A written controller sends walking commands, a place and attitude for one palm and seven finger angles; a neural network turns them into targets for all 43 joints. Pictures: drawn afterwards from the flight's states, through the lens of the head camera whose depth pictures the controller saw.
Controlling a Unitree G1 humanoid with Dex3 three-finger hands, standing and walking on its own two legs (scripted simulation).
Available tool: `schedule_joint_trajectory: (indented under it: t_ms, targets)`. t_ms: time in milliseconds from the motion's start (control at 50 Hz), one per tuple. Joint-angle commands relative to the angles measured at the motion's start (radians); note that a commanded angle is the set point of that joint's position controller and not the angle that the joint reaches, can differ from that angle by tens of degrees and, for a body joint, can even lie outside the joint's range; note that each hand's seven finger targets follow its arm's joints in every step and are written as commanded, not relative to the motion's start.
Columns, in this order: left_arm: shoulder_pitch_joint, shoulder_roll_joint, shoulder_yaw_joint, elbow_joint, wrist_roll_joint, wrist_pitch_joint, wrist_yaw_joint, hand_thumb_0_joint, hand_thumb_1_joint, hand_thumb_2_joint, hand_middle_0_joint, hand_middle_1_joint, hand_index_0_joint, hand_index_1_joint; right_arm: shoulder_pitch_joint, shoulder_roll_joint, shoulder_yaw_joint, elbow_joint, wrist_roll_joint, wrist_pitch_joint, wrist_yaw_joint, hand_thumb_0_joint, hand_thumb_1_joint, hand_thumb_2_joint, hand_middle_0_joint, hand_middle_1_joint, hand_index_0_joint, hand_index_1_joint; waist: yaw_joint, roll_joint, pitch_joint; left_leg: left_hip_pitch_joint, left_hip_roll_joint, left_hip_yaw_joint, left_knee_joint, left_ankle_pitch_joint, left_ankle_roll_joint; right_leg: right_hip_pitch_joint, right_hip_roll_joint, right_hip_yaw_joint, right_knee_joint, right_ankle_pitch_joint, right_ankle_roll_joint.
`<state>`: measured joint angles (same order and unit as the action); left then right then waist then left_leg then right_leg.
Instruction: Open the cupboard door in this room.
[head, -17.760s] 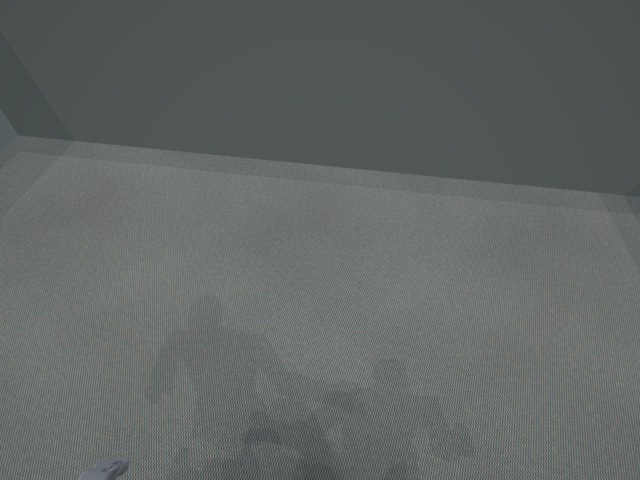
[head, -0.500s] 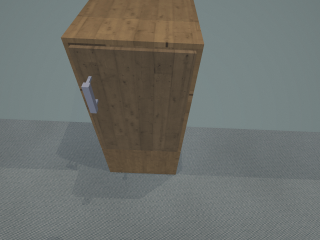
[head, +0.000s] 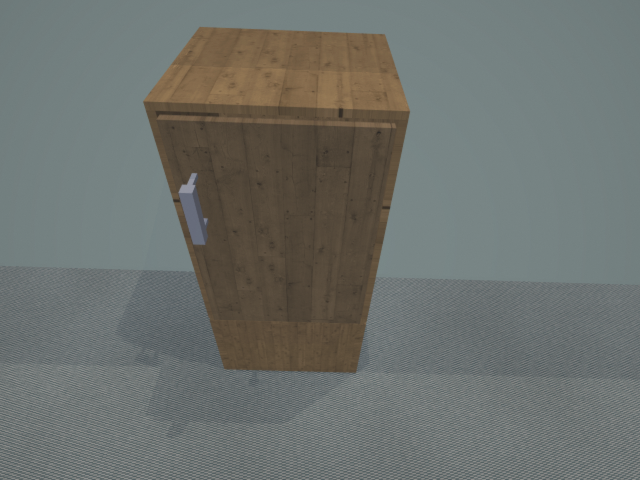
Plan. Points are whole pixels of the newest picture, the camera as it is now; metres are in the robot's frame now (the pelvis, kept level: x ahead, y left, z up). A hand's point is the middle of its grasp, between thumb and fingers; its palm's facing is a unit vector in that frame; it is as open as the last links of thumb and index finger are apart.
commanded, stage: look again from close up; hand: left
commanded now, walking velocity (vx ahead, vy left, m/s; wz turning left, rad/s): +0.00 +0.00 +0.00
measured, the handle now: (197, 208) +0.59 +0.27 -0.01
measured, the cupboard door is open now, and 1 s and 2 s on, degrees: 0 0 0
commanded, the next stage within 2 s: shuffle to correct the standing spot in 0.28 s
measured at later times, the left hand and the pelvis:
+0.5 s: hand out of the picture -0.01 +0.20 -0.17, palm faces +0.01 -0.98 -0.20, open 7.4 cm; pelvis -0.02 +0.02 +0.01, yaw +0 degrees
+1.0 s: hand out of the picture +0.09 +0.22 -0.17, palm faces +0.00 -0.98 -0.22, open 7.2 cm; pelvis +0.06 +0.04 +0.00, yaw -1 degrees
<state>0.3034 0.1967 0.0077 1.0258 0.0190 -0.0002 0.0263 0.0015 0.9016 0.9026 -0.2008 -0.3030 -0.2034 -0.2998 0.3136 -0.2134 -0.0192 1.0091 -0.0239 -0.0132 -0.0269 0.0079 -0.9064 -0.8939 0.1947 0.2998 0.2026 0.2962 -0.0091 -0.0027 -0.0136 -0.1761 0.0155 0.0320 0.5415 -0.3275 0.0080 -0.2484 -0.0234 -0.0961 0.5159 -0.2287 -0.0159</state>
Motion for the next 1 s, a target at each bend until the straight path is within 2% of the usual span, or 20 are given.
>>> schedule_joint_trajectory:
  t_ms: [0,60,200,360,460,540,620,660,680,700,720,740,760,780,800,820,880,940,960,980]
  targets:
    - [-0.001,0.139,0.029,-0.069,-0.004,-0.02,0.008,0.0,0.9,0.9,-0.2,-0.3,-0.2,-0.3,-0.007,-0.145,-0.014,-0.062,0.005,-0.023,-0.008,0.0,-0.9,-0.9,0.2,0.3,0.2,0.3,0.017,0.052,0.067,-0.132,0.101,-0.107,-0.161,0.21,0.037,0.082,-0.078,0.1,-0.065,0.136,-0.025]
    - [-0.012,0.137,0.021,-0.069,-0.005,-0.012,0.006,0.0,0.9,0.9,-0.2,-0.3,-0.2,-0.3,-0.024,-0.141,-0.007,-0.06,0.004,-0.018,-0.002,0.0,-0.9,-0.9,0.2,0.3,0.2,0.3,0.02,0.042,0.098,-0.149,0.102,-0.11,-0.198,0.142,0.033,0.085,-0.078,0.099,-0.087,0.096,-0.012]
    - [-0.029,0.138,0.013,-0.061,-0.005,-0.012,0.005,0.0,0.9,0.9,-0.2,-0.3,-0.2,-0.3,-0.043,-0.146,-0.003,-0.042,0.005,-0.013,0.007,0.0,-0.9,-0.9,0.2,0.3,0.2,0.3,0.016,0.013,0.08,-0.119,0.097,-0.111,-0.236,0.097,0.028,0.095,-0.089,0.105,-0.12,0.093,0.003]
    - [0.006,0.1,0.002,-0.025,-0.004,-0.011,0.012,0.0,0.9,0.9,-0.2,-0.3,-0.2,-0.3,-0.022,-0.101,0.005,0.008,0.01,-0.005,0.009,0.0,-0.9,-0.9,0.2,0.3,0.2,0.3,0.012,-0.002,0.091,-0.109,0.093,-0.098,-0.259,0.055,0.02,0.091,-0.094,0.105,-0.146,0.083,0.015]
    - [0.058,0.083,0.013,-0.01,0.01,-0.006,0.007,0.0,0.9,0.9,-0.2,-0.3,-0.2,-0.3,0.03,-0.096,-0.003,0.035,0.003,0.016,0.012,0.0,-0.9,-0.9,0.2,0.3,0.2,0.3,0.012,0.004,0.137,-0.158,0.077,-0.103,-0.271,-0.243,0.04,0.031,-0.078,0.1,-0.146,-0.215,0.007]
    - [0.112,0.068,0.029,0.0,0.011,-0.009,0.003,0.0,0.9,0.9,-0.2,-0.3,-0.2,-0.3,0.06,-0.071,-0.004,0.037,0.002,0.019,0.011,0.0,-0.9,-0.9,0.2,0.3,0.2,0.3,0.02,-0.016,0.171,-0.198,0.052,-0.081,-0.196,-0.25,0.053,0.007,-0.093,0.151,-0.163,-0.304,-0.019]
    - [0.171,0.084,0.049,0.014,0.005,-0.016,0.007,0.0,0.9,0.9,-0.2,-0.3,-0.2,-0.3,0.097,-0.024,-0.001,0.039,0.005,0.012,0.01,0.0,-0.9,-0.9,0.2,0.3,0.2,0.3,0.025,-0.104,0.144,-0.214,-0.004,0.001,-0.026,-0.148,0.042,0.03,-0.183,0.268,-0.23,-0.396,-0.08]
    - [0.158,0.087,0.059,0.01,0.003,-0.013,0.01,0.0,0.9,0.9,-0.2,-0.3,-0.2,-0.3,0.14,-0.005,-0.002,0.047,0.004,0.01,0.01,0.0,-0.9,-0.9,0.2,0.3,0.2,0.3,0.002,-0.097,0.123,-0.14,-0.004,0.023,-0.003,-0.127,0.04,-0.049,-0.215,0.284,-0.241,-0.451,-0.098]
    - [0.135,0.075,0.059,0.005,0.003,-0.01,0.009,0.0,0.9,0.9,-0.2,-0.3,-0.2,-0.3,0.168,0.003,-0.002,0.055,0.004,0.008,0.01,0.0,-0.9,-0.9,0.2,0.3,0.2,0.3,-0.014,-0.082,0.139,-0.096,0.0,0.015,-0.037,-0.127,0.043,-0.103,-0.191,0.246,-0.211,-0.433,-0.091]
    - [0.113,0.054,0.055,0.001,0.005,-0.006,0.006,0.0,0.9,0.9,-0.2,-0.3,-0.2,-0.3,0.199,0.004,-0.003,0.069,0.004,0.004,0.009,0.0,-0.9,-0.9,0.2,0.3,0.2,0.3,-0.027,-0.017,0.163,-0.065,0.015,-0.02,-0.104,-0.143,0.051,-0.144,-0.144,0.191,-0.146,-0.386,-0.075]
    - [0.087,0.023,0.048,-0.009,0.008,-0.003,0.003,0.0,0.9,0.9,-0.2,-0.3,-0.2,-0.3,0.242,-0.02,-0.008,0.084,0.003,-0.001,0.006,0.0,-0.9,-0.9,0.2,0.3,0.2,0.3,-0.047,0.115,0.188,-0.03,0.084,-0.13,-0.21,-0.199,0.074,-0.205,-0.067,0.099,-0.007,-0.313,-0.045]
    - [0.06,-0.027,0.037,-0.026,0.011,-0.005,-0.001,0.0,0.9,0.9,-0.2,-0.3,-0.2,-0.3,0.289,-0.065,-0.017,0.1,0.001,-0.01,-0.002,0.0,-0.9,-0.9,0.2,0.3,0.2,0.3,-0.064,0.257,0.213,0.021,0.211,-0.315,-0.347,-0.247,0.123,-0.297,0.007,-0.023,0.206,-0.217,-0.011]
    - [0.0,-0.037,0.03,-0.053,0.017,-0.015,-0.002,0.0,0.9,0.9,-0.2,-0.3,-0.2,-0.3,0.313,-0.074,-0.019,0.109,0.0,-0.021,-0.011,0.0,-0.9,-0.9,0.2,0.3,0.2,0.3,-0.075,0.252,0.244,0.106,0.277,-0.419,-0.383,-0.081,0.184,-0.424,0.0,0.001,0.344,-0.248,-0.011]
    - [-0.025,-0.036,0.032,-0.062,0.014,-0.023,-0.006,0.0,0.9,0.9,-0.2,-0.3,-0.2,-0.3,0.303,-0.063,-0.013,0.109,0.001,-0.028,-0.015,0.0,-0.9,-0.9,0.2,0.3,0.2,0.3,-0.065,0.171,0.237,0.149,0.301,-0.403,-0.354,0.088,0.228,-0.462,-0.042,0.036,0.408,-0.249,-0.019]
    - [-0.039,-0.04,0.034,-0.062,0.01,-0.029,-0.013,0.0,0.9,0.9,-0.2,-0.3,-0.2,-0.3,0.277,-0.05,-0.007,0.102,0.0,-0.035,-0.016,0.0,-0.9,-0.9,0.2,0.3,0.2,0.3,-0.055,0.109,0.221,0.164,0.293,-0.346,-0.32,0.263,0.238,-0.445,-0.064,0.038,0.413,-0.24,-0.017]
    - [-0.038,-0.043,0.031,-0.055,0.005,-0.033,-0.017,0.0,0.9,0.9,-0.2,-0.3,-0.2,-0.3,0.261,-0.036,-0.001,0.099,0.001,-0.042,-0.02,0.0,-0.9,-0.9,0.2,0.3,0.2,0.3,-0.041,0.061,0.192,0.172,0.275,-0.284,-0.288,0.446,0.231,-0.403,-0.069,0.03,0.38,-0.224,-0.009]
    - [-0.009,-0.08,0.018,-0.037,-0.005,-0.022,-0.009,0.0,0.9,0.9,-0.2,-0.3,-0.2,-0.3,0.224,-0.029,0.006,0.102,0.004,-0.047,-0.031,0.0,-0.9,-0.9,0.2,0.3,0.2,0.3,-0.013,0.069,0.107,0.125,0.204,-0.126,-0.209,0.82,0.17,-0.178,-0.04,-0.005,0.194,-0.108,0.005]
    - [0.076,-0.046,0.023,0.002,-0.013,-0.015,0.011,0.0,0.9,0.9,-0.2,-0.3,-0.2,-0.3,0.178,-0.019,0.004,0.108,0.018,-0.038,-0.04,0.0,-0.9,-0.9,0.2,0.3,0.2,0.3,0.043,0.071,0.077,0.049,0.164,-0.077,-0.127,0.881,0.083,0.053,-0.026,0.016,-0.023,0.131,0.002]
    - [0.124,-0.012,0.029,0.019,-0.011,-0.018,0.018,0.0,0.9,0.9,-0.2,-0.3,-0.2,-0.3,0.176,-0.009,0.003,0.11,0.023,-0.035,-0.04,0.0,-0.9,-0.9,0.2,0.3,0.2,0.3,0.061,0.046,0.059,-0.025,0.137,-0.072,-0.078,0.752,0.05,0.18,-0.057,0.066,-0.066,0.288,-0.011]
    - [0.15,0.032,0.035,0.03,-0.01,-0.022,0.024,0.0,0.9,0.9,-0.2,-0.3,-0.2,-0.3,0.189,0.009,-0.001,0.106,0.026,-0.03,-0.035,0.0,-0.9,-0.9,0.2,0.3,0.2,0.3,0.052,-0.005,0.031,-0.109,0.085,-0.057,-0.034,0.524,0.019,0.276,-0.145,0.16,-0.018,0.555,-0.056]
